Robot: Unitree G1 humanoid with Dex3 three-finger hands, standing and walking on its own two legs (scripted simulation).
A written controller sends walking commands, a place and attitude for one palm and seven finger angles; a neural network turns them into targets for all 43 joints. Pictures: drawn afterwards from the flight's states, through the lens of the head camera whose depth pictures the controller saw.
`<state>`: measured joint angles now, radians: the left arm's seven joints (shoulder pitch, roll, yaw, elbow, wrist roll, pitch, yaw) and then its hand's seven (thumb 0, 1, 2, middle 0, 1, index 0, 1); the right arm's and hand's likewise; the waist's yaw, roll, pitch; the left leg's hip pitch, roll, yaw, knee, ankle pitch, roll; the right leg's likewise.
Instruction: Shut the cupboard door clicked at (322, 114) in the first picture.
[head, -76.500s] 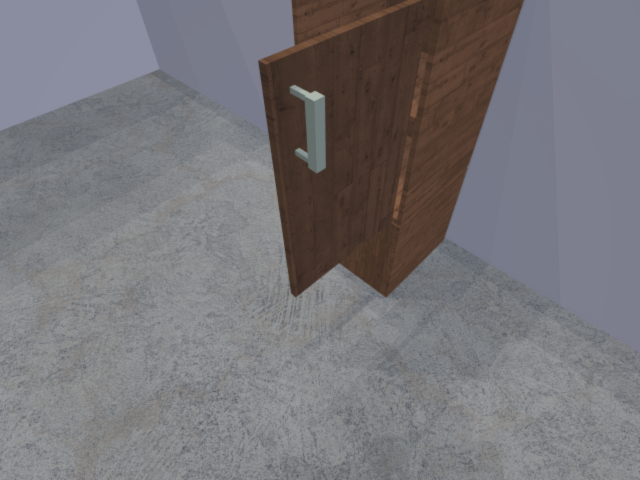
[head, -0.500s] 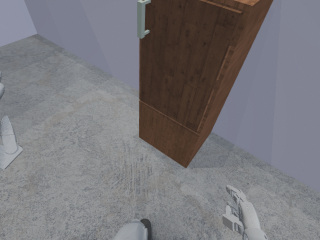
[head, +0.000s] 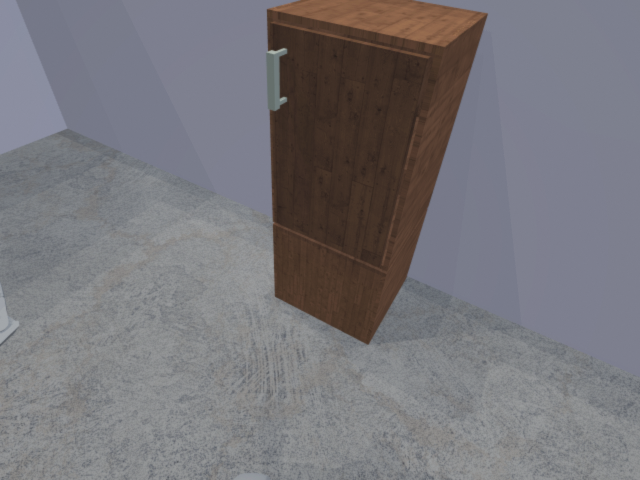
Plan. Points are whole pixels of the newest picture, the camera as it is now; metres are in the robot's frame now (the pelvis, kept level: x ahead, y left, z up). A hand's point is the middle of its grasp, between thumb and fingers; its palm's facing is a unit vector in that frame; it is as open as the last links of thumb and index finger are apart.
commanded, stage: stop stepping back and stand still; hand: left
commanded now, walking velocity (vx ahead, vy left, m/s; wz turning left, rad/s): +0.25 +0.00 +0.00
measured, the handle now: (278, 79) +0.95 +0.17 +0.14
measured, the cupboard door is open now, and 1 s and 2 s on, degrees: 0 0 0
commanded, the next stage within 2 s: let the arm hang, fingers relaxed in 1.10 s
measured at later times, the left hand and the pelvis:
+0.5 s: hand out of the picture +0.19 +0.32 +0.18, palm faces +0.48 -0.71 -0.52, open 7.4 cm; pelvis +0.01 +0.05 -0.01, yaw +2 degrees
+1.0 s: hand out of the picture +0.23 +0.35 +0.16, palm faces +0.43 -0.76 -0.48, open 7.4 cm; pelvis +0.04 +0.08 +0.00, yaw +2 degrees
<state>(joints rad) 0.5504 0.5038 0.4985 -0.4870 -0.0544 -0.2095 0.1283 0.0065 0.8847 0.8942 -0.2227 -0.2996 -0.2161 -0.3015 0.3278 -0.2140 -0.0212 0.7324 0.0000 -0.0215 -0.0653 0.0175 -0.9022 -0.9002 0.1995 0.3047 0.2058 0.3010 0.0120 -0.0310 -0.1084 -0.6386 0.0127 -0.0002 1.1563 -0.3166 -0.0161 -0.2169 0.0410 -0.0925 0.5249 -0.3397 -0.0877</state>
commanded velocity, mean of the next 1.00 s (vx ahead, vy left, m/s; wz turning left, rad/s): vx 0.02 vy -0.05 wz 0.00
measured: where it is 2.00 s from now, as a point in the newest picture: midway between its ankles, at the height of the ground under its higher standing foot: outside the picture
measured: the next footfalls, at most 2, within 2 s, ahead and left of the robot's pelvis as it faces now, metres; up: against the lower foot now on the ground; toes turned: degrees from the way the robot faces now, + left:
left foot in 0.20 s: +0.01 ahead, +0.21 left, +0.00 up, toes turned +6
right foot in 0.42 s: +0.09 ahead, -0.03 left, +0.00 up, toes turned -2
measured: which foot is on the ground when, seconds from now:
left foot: up 0.00-0.18, down 0.20-0.46, up 0.48-0.68, down 0.70-1.00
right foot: down 0.00-0.20, up 0.22-0.40, down 0.42-1.00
